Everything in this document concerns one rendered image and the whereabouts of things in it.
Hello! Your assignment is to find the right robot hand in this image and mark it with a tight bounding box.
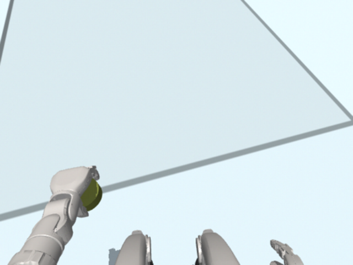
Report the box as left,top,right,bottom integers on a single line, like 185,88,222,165
270,240,304,265

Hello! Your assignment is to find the left robot hand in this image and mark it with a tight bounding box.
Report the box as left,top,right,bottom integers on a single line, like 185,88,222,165
50,166,100,218

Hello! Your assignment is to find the tin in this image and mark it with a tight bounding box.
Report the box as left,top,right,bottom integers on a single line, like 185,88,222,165
80,178,103,211

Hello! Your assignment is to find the left robot arm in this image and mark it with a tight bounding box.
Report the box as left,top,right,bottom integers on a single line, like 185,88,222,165
7,190,81,265

